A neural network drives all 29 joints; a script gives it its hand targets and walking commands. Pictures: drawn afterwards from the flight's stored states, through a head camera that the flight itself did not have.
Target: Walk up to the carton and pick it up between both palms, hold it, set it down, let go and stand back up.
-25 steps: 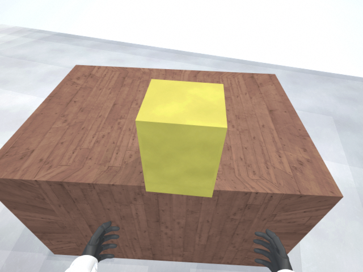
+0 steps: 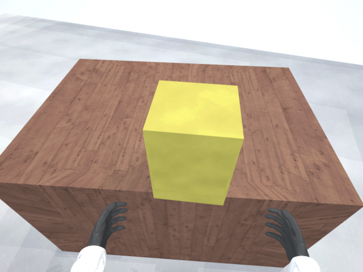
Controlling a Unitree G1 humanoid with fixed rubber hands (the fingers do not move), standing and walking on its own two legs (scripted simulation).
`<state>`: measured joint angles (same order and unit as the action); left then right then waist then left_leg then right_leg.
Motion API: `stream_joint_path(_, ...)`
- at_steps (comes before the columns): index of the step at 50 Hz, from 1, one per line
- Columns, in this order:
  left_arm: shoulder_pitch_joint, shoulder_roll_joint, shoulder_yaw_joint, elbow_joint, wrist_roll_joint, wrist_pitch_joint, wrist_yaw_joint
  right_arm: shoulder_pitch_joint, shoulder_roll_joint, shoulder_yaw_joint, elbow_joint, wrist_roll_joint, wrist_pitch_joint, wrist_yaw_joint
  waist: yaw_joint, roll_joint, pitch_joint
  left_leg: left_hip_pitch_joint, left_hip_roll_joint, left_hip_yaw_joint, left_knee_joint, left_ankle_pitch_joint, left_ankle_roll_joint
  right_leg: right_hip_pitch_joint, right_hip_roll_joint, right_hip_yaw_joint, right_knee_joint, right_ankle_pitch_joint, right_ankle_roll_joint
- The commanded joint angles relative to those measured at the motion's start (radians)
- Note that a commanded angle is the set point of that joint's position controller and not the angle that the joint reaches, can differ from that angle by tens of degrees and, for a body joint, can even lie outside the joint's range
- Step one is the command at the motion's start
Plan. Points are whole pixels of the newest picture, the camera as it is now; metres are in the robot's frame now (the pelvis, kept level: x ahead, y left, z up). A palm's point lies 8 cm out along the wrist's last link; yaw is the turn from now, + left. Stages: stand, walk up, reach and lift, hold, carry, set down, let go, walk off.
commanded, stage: reach and lift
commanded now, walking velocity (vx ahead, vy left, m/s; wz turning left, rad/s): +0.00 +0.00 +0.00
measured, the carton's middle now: (192, 145) +0.43 +0.05 +0.03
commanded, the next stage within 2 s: none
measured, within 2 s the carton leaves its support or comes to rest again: neither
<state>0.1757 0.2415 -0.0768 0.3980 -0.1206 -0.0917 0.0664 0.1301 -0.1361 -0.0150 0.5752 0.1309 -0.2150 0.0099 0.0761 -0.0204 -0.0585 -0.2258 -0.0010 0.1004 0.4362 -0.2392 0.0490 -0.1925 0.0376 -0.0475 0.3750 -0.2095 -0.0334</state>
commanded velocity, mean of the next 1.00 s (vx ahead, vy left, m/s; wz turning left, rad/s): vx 0.00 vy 0.00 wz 0.00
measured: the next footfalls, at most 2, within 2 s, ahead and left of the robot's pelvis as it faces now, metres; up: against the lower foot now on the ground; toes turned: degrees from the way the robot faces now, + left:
none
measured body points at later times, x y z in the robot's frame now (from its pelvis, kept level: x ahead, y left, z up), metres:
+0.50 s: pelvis +0.01 -0.01 +0.01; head -0.01 +0.01 +0.45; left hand +0.27 +0.23 +0.02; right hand +0.29 -0.19 +0.02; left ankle +0.00 +0.08 -0.74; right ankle -0.01 -0.10 -0.74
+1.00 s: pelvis -0.01 -0.01 +0.01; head -0.01 +0.01 +0.46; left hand +0.34 +0.23 +0.10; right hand +0.36 -0.18 +0.09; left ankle +0.00 +0.08 -0.74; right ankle -0.01 -0.10 -0.74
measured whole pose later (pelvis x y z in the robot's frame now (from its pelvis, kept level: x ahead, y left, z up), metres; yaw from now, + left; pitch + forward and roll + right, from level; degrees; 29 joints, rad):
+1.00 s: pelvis -0.01 -0.01 +0.01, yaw +0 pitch -1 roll -1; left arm -0.35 0.28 0.09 0.36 -0.17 0.29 -0.01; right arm -0.37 -0.19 0.00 0.46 0.26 0.17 -0.17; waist 0.04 -0.01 0.00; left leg -0.13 0.00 0.09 0.32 -0.17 0.04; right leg -0.09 0.04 -0.05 0.24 -0.14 -0.04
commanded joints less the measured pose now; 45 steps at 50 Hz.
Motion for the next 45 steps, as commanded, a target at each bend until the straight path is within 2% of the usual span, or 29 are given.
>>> stream_joint_path(1, -0.064, 0.091, 0.061, -0.132, 0.008, -0.095, -0.028, -0.051, -0.100, 0.020, -0.121, 0.054, -0.096, -0.036, -0.002, 0.061, -0.107, 0.071, 0.035, -0.107, -0.055, 0.443, -0.088, 0.135, -0.017, 0.115, -0.062, 0.302, -0.018)
stream_joint_path(6, -0.083, 0.094, 0.051, -0.123, -0.039, -0.124, -0.056, -0.073, -0.112, 0.036, -0.169, 0.080, -0.107, -0.058, -0.011, 0.033, -0.050, 0.098, 0.040, -0.114, -0.071, 0.416, -0.096, 0.115, -0.019, 0.118, -0.096, 0.250, -0.017)
stream_joint_path(8, -0.136, 0.104, 0.053, -0.174, -0.049, -0.146, -0.050, -0.105, -0.129, 0.022, -0.216, 0.082, -0.112, -0.058, -0.011, 0.052, -0.057, 0.110, 0.044, -0.113, -0.084, 0.398, -0.105, 0.110, -0.010, 0.111, -0.103, 0.229, -0.018)
stream_joint_path(9, -0.136, 0.094, 0.041, -0.158, -0.055, -0.147, -0.048, -0.108, -0.122, 0.032, -0.203, 0.083, -0.108, -0.057, -0.010, 0.048, -0.058, 0.118, 0.046, -0.112, -0.091, 0.399, -0.104, 0.113, -0.011, 0.111, -0.112, 0.226, -0.017)
stream_joint_path(10, -0.150, 0.103, 0.050, -0.157, -0.056, -0.149, -0.050, -0.122, -0.121, 0.032, -0.221, 0.085, -0.105, -0.058, -0.003, 0.042, -0.068, 0.126, 0.045, -0.110, -0.085, 0.411, -0.103, 0.122, -0.012, 0.113, -0.110, 0.238, -0.015)
stream_joint_path(11, -0.142, 0.094, 0.050, -0.143, -0.051, -0.144, -0.051, -0.111, -0.112, 0.035, -0.209, 0.088, -0.096, -0.058, -0.009, 0.048, -0.053, 0.117, 0.046, -0.113, -0.093, 0.407, -0.103, 0.121, -0.014, 0.114, -0.115, 0.233, -0.015)
stream_joint_path(12, -0.163, 0.106, 0.058, -0.164, -0.064, -0.155, -0.050, -0.134, -0.121, 0.031, -0.266, 0.093, -0.101, -0.061, -0.003, 0.036, -0.068, 0.116, 0.040, -0.105, -0.091, 0.402, -0.101, 0.133, -0.017, 0.112, -0.116, 0.239, -0.011)
stream_joint_path(14, -0.175, 0.099, 0.073, -0.152, -0.052, -0.159, -0.057, -0.123, -0.102, 0.040, -0.244, 0.094, -0.095, -0.069, -0.005, 0.028, -0.080, 0.109, 0.039, -0.098, -0.096, 0.400, -0.095, 0.168, -0.023, 0.120, -0.117, 0.267, -0.005)
stream_joint_path(16, -0.261, 0.115, 0.076, -0.137, -0.071, -0.157, -0.056, -0.210, -0.100, 0.041, -0.274, 0.089, -0.080, -0.076, -0.003, 0.022, -0.115, 0.083, 0.033, -0.096, -0.112, 0.325, -0.082, 0.175, -0.034, 0.118, -0.110, 0.241, 0.005)
stream_joint_path(18, -0.308, 0.128, 0.088, -0.087, -0.072, -0.141, -0.058, -0.256, -0.087, 0.045, -0.237, 0.096, -0.053, -0.081, 0.003, 0.043, -0.116, 0.041, 0.028, -0.085, -0.122, 0.276, -0.074, 0.187, -0.045, 0.124, -0.108, 0.230, 0.009)
stream_joint_path(19, -0.298, 0.123, 0.095, -0.077, -0.065, -0.127, -0.058, -0.246, -0.088, 0.051, -0.217, 0.097, -0.038, -0.085, 0.002, 0.043, -0.085, 0.044, 0.029, -0.086, -0.130, 0.263, -0.070, 0.178, -0.049, 0.128, -0.113, 0.220, 0.009)
stream_joint_path(20, -0.380, 0.138, 0.104, -0.063, -0.070, -0.106, -0.060, -0.325, -0.089, 0.041, -0.198, 0.102, -0.017, -0.090, -0.003, 0.042, -0.093, 0.035, 0.030, -0.089, -0.134, 0.231, -0.070, 0.181, -0.052, 0.124, -0.114, 0.195, 0.012)
stream_joint_path(21, -0.391, 0.129, 0.103, -0.055, -0.073, -0.086, -0.062, -0.320, -0.081, 0.043, -0.178, 0.096, 0.002, -0.095, -0.014, 0.044, -0.094, 0.035, 0.029, -0.084, -0.134, 0.211, -0.067, 0.177, -0.059, 0.126, -0.117, 0.183, 0.014)
stream_joint_path(24, -0.485, 0.148, 0.117, -0.089, -0.076, -0.045, -0.055, -0.418, -0.088, 0.027, -0.200, 0.107, 0.046, -0.110, -0.017, 0.068, -0.132, 0.054, 0.029, -0.081, -0.135, 0.217, -0.060, 0.178, -0.055, 0.118, -0.117, 0.192, 0.010)
stream_joint_path(25, -0.521, 0.153, 0.111, -0.104, -0.082, -0.029, -0.054, -0.463, -0.101, 0.024, -0.225, 0.108, 0.057, -0.114, -0.018, 0.072, -0.169, 0.065, 0.027, -0.082, -0.136, 0.231, -0.056, 0.188, -0.058, 0.117, -0.119, 0.204, 0.009)
stream_joint_path(28, -0.513, 0.137, 0.137, -0.071, -0.061, 0.020, -0.070, -0.453, -0.076, 0.037, -0.203, 0.108, 0.103, -0.135, -0.027, 0.064, -0.162, 0.078, 0.021, -0.083, -0.127, 0.286, -0.046, 0.226, -0.063, 0.120, -0.121, 0.283, 0.011)
stream_joint_path(33, -0.597, 0.141, 0.192, -0.083, -0.043, 0.141, -0.102, -0.531, -0.090, 0.052, -0.220, 0.121, 0.187, -0.177, -0.041, 0.026, -0.161, 0.119, 0.019, -0.098, -0.132, 0.360, -0.033, 0.285, -0.064, 0.118, -0.134, 0.391, 0.015)
stream_joint_path(36, -0.634, 0.136, 0.201, -0.177, -0.034, 0.194, -0.105, -0.571, -0.112, 0.041, -0.286, 0.136, 0.218, -0.195, -0.049, 0.042, -0.179, 0.168, 0.021, -0.102, -0.130, 0.416, -0.042, 0.264, -0.045, 0.107, -0.148, 0.397, 0.008)
stream_joint_path(37, -0.627, 0.135, 0.199, -0.189, -0.031, 0.215, -0.105, -0.573, -0.115, 0.045, -0.306, 0.139, 0.229, -0.199, -0.051, 0.031, -0.171, 0.181, 0.025, -0.100, -0.123, 0.432, -0.045, 0.256, -0.040, 0.101, -0.150, 0.403, 0.005)
stream_joint_path(41, -0.701, 0.132, 0.205, -0.172, -0.032, 0.306, -0.104, -0.656, -0.127, 0.026, -0.280, 0.129, 0.308, -0.200, -0.054, 0.053, -0.098, 0.176, 0.036, -0.104, -0.144, 0.340, -0.060, 0.202, -0.037, 0.089, -0.175, 0.260, -0.009)
stream_joint_path(43, -0.778, 0.142, 0.197, -0.179, -0.042, 0.341, -0.092, -0.736, -0.138, 0.006, -0.270, 0.133, 0.335, -0.192, -0.050, 0.082, -0.100, 0.167, 0.044, -0.104, -0.161, 0.264, -0.067, 0.148, -0.032, 0.080, -0.173, 0.175, -0.016)
stream_joint_path(45, -0.843, 0.145, 0.192, -0.201, -0.052, 0.356, -0.076, -0.792, -0.149, -0.024, -0.283, 0.133, 0.354, -0.181, -0.049, 0.087, -0.139, 0.154, 0.049, -0.100, -0.162, 0.217, -0.063, 0.124, -0.032, 0.074, -0.162, 0.130, -0.020)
